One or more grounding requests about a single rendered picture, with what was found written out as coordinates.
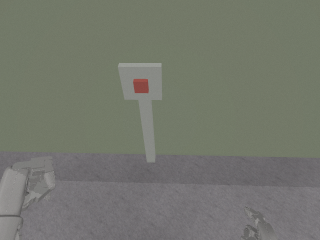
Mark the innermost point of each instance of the robot right hand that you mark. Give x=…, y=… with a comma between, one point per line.
x=264, y=230

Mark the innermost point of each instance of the button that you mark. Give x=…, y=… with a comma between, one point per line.
x=141, y=85

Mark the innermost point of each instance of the panel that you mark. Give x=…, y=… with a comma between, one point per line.
x=153, y=72

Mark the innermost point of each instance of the left robot forearm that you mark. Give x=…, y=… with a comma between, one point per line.
x=10, y=226

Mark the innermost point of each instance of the robot left hand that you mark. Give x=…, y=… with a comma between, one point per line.
x=37, y=174

